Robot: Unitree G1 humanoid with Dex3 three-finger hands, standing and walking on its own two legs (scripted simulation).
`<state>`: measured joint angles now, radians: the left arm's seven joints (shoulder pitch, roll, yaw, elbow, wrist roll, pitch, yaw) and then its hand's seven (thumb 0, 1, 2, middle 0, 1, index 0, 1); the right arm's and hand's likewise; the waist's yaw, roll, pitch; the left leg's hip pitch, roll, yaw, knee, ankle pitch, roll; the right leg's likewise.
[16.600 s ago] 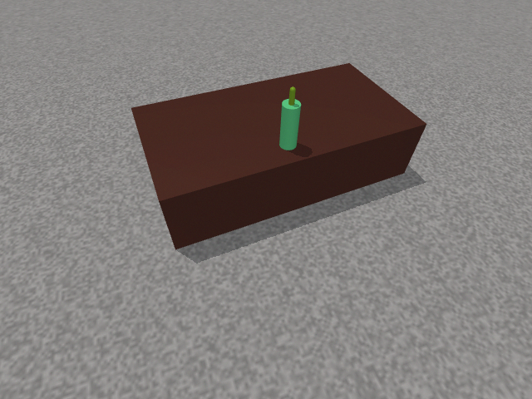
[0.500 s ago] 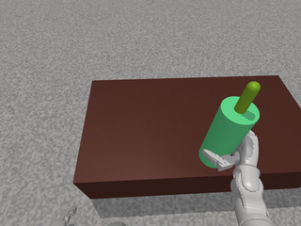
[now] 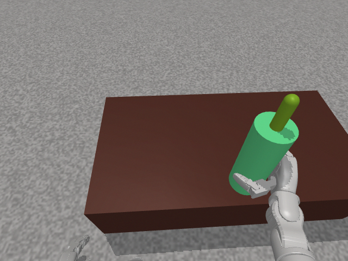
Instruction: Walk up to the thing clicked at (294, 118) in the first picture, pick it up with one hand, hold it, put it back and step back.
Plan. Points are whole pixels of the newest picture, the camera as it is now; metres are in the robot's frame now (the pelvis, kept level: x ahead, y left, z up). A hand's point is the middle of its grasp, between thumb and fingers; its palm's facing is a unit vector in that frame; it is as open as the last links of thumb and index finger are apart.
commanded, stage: hold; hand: right
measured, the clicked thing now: (263, 148) +0.33 -0.17 +0.11
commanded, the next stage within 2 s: crouch in 1.68 s
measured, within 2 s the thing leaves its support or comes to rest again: neither
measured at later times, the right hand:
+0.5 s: hand (253, 168) +0.32 -0.17 +0.04, palm faces +0.23 +0.97 -0.02, open 10.9 cm
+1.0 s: hand (251, 167) +0.33 -0.17 +0.04, palm faces +0.23 +0.97 -0.02, open 10.9 cm
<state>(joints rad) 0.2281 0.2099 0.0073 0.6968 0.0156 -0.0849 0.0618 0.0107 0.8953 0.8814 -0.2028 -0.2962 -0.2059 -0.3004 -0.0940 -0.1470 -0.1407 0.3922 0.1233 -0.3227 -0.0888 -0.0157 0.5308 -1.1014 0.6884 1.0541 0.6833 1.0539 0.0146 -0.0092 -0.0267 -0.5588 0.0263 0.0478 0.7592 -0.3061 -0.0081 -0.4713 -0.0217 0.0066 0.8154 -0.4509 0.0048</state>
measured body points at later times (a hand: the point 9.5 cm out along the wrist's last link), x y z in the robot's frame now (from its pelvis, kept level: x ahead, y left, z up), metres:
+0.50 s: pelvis -0.01 +0.00 +0.00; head +0.04 +0.00 +0.45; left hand +0.12 +0.25 -0.11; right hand +0.30 -0.22 +0.04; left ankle +0.05 +0.13 -0.71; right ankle -0.02 -0.12 -0.71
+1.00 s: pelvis +0.00 +0.01 +0.00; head +0.05 +0.00 +0.45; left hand +0.13 +0.25 -0.11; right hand +0.31 -0.22 +0.04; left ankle +0.05 +0.13 -0.71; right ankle -0.02 -0.12 -0.71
